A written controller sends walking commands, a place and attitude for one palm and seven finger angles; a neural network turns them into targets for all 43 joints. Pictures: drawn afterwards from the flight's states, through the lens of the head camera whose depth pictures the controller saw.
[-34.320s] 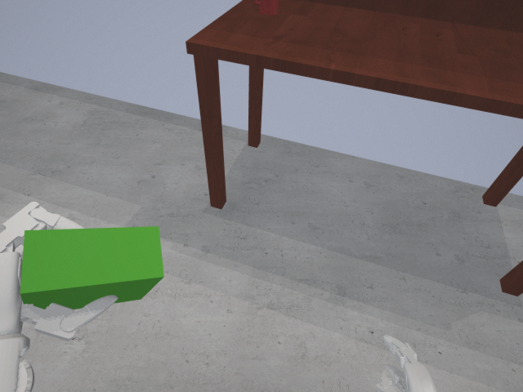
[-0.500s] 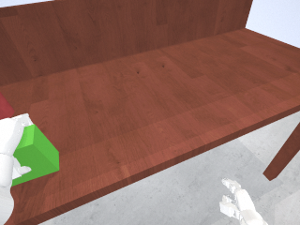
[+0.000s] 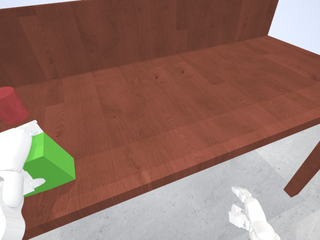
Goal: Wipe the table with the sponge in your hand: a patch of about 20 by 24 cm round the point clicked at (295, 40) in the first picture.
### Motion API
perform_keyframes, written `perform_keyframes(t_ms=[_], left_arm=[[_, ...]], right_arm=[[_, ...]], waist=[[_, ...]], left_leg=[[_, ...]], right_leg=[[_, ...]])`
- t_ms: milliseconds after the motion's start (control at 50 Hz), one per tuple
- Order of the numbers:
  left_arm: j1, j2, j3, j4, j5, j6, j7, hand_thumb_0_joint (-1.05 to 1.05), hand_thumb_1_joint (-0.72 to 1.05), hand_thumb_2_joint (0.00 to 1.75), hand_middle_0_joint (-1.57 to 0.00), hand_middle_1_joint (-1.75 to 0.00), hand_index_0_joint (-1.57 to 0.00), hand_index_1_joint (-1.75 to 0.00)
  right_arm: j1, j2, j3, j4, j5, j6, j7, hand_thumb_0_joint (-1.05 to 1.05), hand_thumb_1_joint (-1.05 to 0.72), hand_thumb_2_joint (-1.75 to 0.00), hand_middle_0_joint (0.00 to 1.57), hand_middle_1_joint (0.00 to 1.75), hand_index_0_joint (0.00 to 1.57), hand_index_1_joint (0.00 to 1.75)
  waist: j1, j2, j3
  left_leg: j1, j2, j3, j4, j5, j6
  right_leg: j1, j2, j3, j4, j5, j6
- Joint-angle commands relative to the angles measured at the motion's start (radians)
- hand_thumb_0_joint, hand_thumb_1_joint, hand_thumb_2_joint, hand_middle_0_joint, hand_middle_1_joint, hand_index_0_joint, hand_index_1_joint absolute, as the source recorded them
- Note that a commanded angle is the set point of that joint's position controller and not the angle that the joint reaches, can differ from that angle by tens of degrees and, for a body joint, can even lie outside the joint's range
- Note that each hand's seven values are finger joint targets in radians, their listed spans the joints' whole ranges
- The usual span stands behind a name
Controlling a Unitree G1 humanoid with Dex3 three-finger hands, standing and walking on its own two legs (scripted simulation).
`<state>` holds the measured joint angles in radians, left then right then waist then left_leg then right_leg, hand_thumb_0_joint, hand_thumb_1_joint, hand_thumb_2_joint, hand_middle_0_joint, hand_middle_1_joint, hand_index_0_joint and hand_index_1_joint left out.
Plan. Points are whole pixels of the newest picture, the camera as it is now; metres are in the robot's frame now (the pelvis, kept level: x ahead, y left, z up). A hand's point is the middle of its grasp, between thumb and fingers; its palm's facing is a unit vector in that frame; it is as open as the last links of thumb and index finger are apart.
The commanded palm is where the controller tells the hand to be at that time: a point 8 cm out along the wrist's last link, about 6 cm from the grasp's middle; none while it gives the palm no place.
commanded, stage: lift the sponge slowly off the table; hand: left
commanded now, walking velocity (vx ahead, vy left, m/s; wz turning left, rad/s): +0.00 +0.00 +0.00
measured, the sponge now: (40, 171) +0.20 +0.32 +0.11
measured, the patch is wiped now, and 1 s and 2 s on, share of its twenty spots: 1.00 1.00 1.00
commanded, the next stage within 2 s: bring the sponge back beside the body in 1.92 s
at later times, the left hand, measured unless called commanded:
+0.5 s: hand (35, 160) +0.18 +0.29 +0.18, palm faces +0.30 -0.15 -0.94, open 10.2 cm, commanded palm +0.14 +0.28 +0.24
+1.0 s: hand (23, 156) +0.18 +0.30 +0.20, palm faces +0.19 -0.06 -0.98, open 10.2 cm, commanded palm +0.14 +0.29 +0.28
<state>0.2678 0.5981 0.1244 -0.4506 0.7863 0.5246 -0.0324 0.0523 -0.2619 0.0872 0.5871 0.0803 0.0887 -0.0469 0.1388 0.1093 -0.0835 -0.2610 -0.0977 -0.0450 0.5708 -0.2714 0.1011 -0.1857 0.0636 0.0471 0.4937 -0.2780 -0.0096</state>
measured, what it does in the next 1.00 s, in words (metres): shifts its weight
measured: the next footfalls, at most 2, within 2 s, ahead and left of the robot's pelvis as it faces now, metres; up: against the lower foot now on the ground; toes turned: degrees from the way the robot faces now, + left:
none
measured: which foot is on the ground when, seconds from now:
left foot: down 0.00-1.00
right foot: down 0.00-1.00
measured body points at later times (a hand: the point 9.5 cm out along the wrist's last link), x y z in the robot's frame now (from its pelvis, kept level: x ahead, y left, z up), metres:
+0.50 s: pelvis -0.01 -0.02 +0.00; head -0.05 -0.05 +0.45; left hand +0.16 +0.29 +0.23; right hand +0.27 -0.19 -0.04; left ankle +0.02 +0.05 -0.73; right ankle -0.01 -0.13 -0.73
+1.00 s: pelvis -0.02 -0.06 +0.00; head -0.06 -0.10 +0.45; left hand +0.16 +0.30 +0.25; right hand +0.26 -0.25 -0.05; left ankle +0.02 +0.05 -0.73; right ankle -0.01 -0.13 -0.73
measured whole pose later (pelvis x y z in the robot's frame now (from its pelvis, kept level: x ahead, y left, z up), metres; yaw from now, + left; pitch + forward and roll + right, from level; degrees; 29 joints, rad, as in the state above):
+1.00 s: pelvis -0.02 -0.06 +0.00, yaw +1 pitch -6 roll -1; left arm 0.04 0.74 0.13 -0.24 0.73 0.54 -0.18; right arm 0.00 -0.30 0.10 0.64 0.08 0.07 -0.12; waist 0.16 0.12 -0.02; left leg -0.19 -0.05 -0.09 0.54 -0.24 0.02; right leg -0.12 0.11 0.01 0.47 -0.24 -0.08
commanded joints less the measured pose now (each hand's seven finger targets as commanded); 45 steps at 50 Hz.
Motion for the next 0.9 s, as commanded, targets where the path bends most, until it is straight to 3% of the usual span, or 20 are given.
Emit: perform_keyframes(t_ms=[0,80,120,160,220,280,340,360,480,520,560,580,640,660,740,760,820,840,860,880], left_arm=[[-0.090,0.095,0.016,-0.189,-0.031,0.000,0.009,0.00,0.10,1.30,-1.20,-1.60,-1.20,-1.60],[-0.094,0.104,0.034,-0.271,-0.032,0.003,0.021,0.00,0.10,1.30,-1.20,-1.60,-1.20,-1.60],[-0.077,0.076,0.013,-0.258,-0.036,0.006,0.023,0.00,0.10,1.30,-1.20,-1.60,-1.20,-1.60],[-0.077,0.117,0.057,-0.292,-0.026,0.014,0.031,0.00,0.10,1.30,-1.20,-1.60,-1.20,-1.60],[-0.110,0.141,0.073,-0.250,-0.033,0.021,0.038,0.00,0.10,1.30,-1.20,-1.60,-1.20,-1.60],[-0.209,0.165,0.075,-0.294,-0.022,0.033,0.044,0.00,0.10,1.30,-1.20,-1.60,-1.20,-1.60],[-0.227,0.187,0.081,-0.237,-0.022,0.040,0.040,0.00,0.10,1.30,-1.20,-1.60,-1.20,-1.60],[-0.250,0.193,0.079,-0.263,-0.015,0.051,0.038,0.00,0.10,1.30,-1.20,-1.60,-1.20,-1.60],[-0.313,0.265,0.119,-0.232,-0.021,0.056,0.024,0.00,0.10,1.30,-1.20,-1.60,-1.20,-1.60],[-0.305,0.274,0.121,-0.188,-0.025,0.053,0.012,0.00,0.10,1.30,-1.20,-1.60,-1.20,-1.60],[-0.330,0.329,0.160,-0.211,-0.016,0.053,0.007,0.00,0.10,1.30,-1.20,-1.60,-1.20,-1.60],[-0.354,0.330,0.157,-0.220,-0.017,0.049,0.005,0.00,0.10,1.30,-1.20,-1.60,-1.20,-1.60],[-0.306,0.339,0.167,-0.183,-0.024,0.042,-0.013,0.00,0.10,1.30,-1.20,-1.60,-1.20,-1.60],[-0.304,0.344,0.173,-0.215,-0.024,0.047,-0.016,0.00,0.10,1.30,-1.20,-1.60,-1.20,-1.60],[-0.337,0.396,0.204,-0.087,-0.030,0.036,-0.038,0.00,0.10,1.30,-1.20,-1.60,-1.20,-1.60],[-0.360,0.408,0.208,-0.110,-0.024,0.036,-0.041,0.00,0.10,1.30,-1.20,-1.60,-1.20,-1.60],[-0.408,0.403,0.180,-0.019,-0.029,0.024,-0.063,0.00,0.10,1.30,-1.20,-1.60,-1.20,-1.60],[-0.411,0.414,0.184,0.001,-0.031,0.020,-0.073,0.00,0.10,1.30,-1.20,-1.60,-1.20,-1.60],[-0.445,0.425,0.186,-0.017,-0.023,0.020,-0.078,0.00,0.10,1.30,-1.20,-1.60,-1.20,-1.60],[-0.477,0.453,0.198,0.005,-0.024,0.013,-0.082,0.00,0.10,1.30,-1.20,-1.60,-1.20,-1.60]], right_arm=[[-0.261,-0.092,-0.052,-0.201,-0.006,-0.091,-0.010,0.00,-0.90,-0.90,0.20,0.30,0.20,0.30],[-0.271,-0.090,-0.051,-0.205,-0.008,-0.103,-0.007,0.00,-0.90,-0.90,0.20,0.30,0.20,0.30],[-0.269,-0.091,-0.052,-0.191,-0.012,-0.098,-0.008,0.00,-0.90,-0.90,0.20,0.30,0.20,0.30],[-0.301,-0.085,-0.045,-0.204,-0.008,-0.101,-0.007,0.00,-0.90,-0.90,0.20,0.30,0.20,0.30],[-0.273,-0.092,-0.045,-0.183,-0.017,-0.084,-0.015,0.00,-0.90,-0.90,0.20,0.30,0.20,0.30],[-0.290,-0.090,-0.039,-0.196,-0.012,-0.086,-0.023,0.00,-0.90,-0.90,0.20,0.30,0.20,0.30],[-0.280,-0.094,-0.041,-0.178,-0.014,-0.080,-0.032,0.00,-0.90,-0.90,0.20,0.30,0.20,0.30],[-0.317,-0.083,-0.031,-0.198,-0.006,-0.093,-0.032,0.00,-0.90,-0.90,0.20,0.30,0.20,0.30],[-0.307,-0.092,-0.031,-0.182,-0.011,-0.097,-0.042,0.00,-0.90,-0.90,0.20,0.30,0.20,0.30],[-0.301,-0.096,-0.031,-0.170,-0.012,-0.091,-0.043,0.00,-0.90,-0.90,0.20,0.30,0.20,0.30],[-0.334,-0.092,-0.027,-0.177,-0.007,-0.095,-0.043,0.00,-0.90,-0.90,0.20,0.30,0.20,0.30],[-0.322,-0.097,-0.029,-0.176,-0.014,-0.093,-0.045,0.00,-0.90,-0.90,0.20,0.30,0.20,0.30],[-0.314,-0.101,-0.032,-0.164,-0.015,-0.081,-0.042,0.00,-0.90,-0.90,0.20,0.30,0.20,0.30],[-0.345,-0.093,-0.028,-0.180,-0.008,-0.089,-0.040,0.00,-0.90,-0.90,0.20,0.30,0.20,0.30],[-0.315,-0.110,-0.031,-0.150,-0.013,-0.070,-0.051,0.00,-0.90,-0.90,0.20,0.30,0.20,0.30],[-0.347,-0.106,-0.028,-0.161,-0.006,-0.079,-0.051,0.00,-0.90,-0.90,0.20,0.30,0.20,0.30],[-0.323,-0.114,-0.029,-0.146,-0.010,-0.074,-0.062,0.00,-0.90,-0.90,0.20,0.30,0.20,0.30],[-0.321,-0.116,-0.031,-0.144,-0.010,-0.072,-0.066,0.00,-0.90,-0.90,0.20,0.30,0.20,0.30],[-0.351,-0.111,-0.027,-0.154,-0.002,-0.085,-0.066,0.00,-0.90,-0.90,0.20,0.30,0.20,0.30],[-0.327,-0.119,-0.030,-0.149,-0.010,-0.084,-0.074,0.00,-0.90,-0.90,0.20,0.30,0.20,0.30]], waist=[[0.008,-0.014,-0.073],[0.015,-0.024,-0.094],[0.008,-0.040,-0.056],[0.016,-0.031,-0.061],[0.015,-0.065,-0.041],[0.014,0.000,-0.058],[0.013,0.001,-0.049],[0.009,0.024,-0.061],[0.014,0.010,-0.099],[0.010,-0.001,-0.064],[0.014,0.023,-0.081],[0.020,0.041,-0.101],[0.021,0.010,-0.088],[0.022,0.033,-0.087],[0.018,-0.052,-0.056],[0.015,-0.017,-0.063],[0.008,-0.032,-0.038],[0.012,-0.032,-0.030],[0.004,-0.002,-0.038],[0.012,-0.028,-0.062]], left_leg=[[0.041,0.117,-0.152,-0.171,0.083,-0.090],[0.032,0.124,-0.171,-0.185,0.072,-0.096],[0.043,0.123,-0.160,-0.183,0.093,-0.103],[0.031,0.128,-0.167,-0.198,0.069,-0.097],[0.044,0.114,-0.136,-0.179,0.102,-0.097],[0.049,0.113,-0.135,-0.189,0.086,-0.092],[0.071,0.104,-0.122,-0.182,0.102,-0.086],[0.072,0.098,-0.125,-0.186,0.093,-0.078],[0.107,0.079,-0.100,-0.150,0.171,-0.067],[0.108,0.074,-0.093,-0.144,0.180,-0.069],[0.115,0.069,-0.097,-0.144,0.181,-0.065],[0.120,0.061,-0.088,-0.130,0.212,-0.063],[0.127,0.056,-0.080,-0.117,0.249,-0.064],[0.132,0.056,-0.087,-0.118,0.236,-0.063],[0.114,0.048,-0.067,-0.099,0.220,-0.059],[0.124,0.048,-0.074,-0.101,0.207,-0.060],[0.113,0.042,-0.060,-0.083,0.197,-0.059],[0.110,0.041,-0.057,-0.082,0.183,-0.057],[0.116,0.042,-0.066,-0.084,0.163,-0.061],[0.110,0.037,-0.060,-0.069,0.159,-0.057]], right_leg=[[-0.008,0.010,-0.030,-0.025,0.105,-0.062],[0.023,0.016,-0.017,-0.010,0.121,-0.061],[-0.002,0.014,-0.023,-0.027,0.120,-0.061],[0.030,0.029,0.013,-0.021,0.124,-0.069],[0.011,0.013,-0.008,-0.050,0.104,-0.066],[0.034,0.015,0.007,-0.043,0.100,-0.072],[0.027,0.011,0.006,-0.064,0.088,-0.076],[0.045,0.021,0.039,-0.069,0.090,-0.085],[0.060,0.001,0.040,-0.093,0.107,-0.086],[0.042,-0.005,0.037,-0.112,0.103,-0.083],[0.056,0.003,0.084,-0.117,0.106,-0.093],[0.070,-0.010,0.065,-0.108,0.134,-0.091],[0.066,-0.015,0.062,-0.116,0.175,-0.086],[0.064,-0.006,0.102,-0.123,0.165,-0.093],[0.041,-0.023,0.085,-0.139,0.149,-0.074],[0.037,-0.017,0.133,-0.149,0.132,-0.084],[0.018,-0.036,0.104,-0.151,0.132,-0.071],[0.011,-0.039,0.107,-0.156,0.114,-0.068],[0.008,-0.035,0.162,-0.168,0.083,-0.079],[0.023,-0.050,0.142,-0.163,0.071,-0.070]])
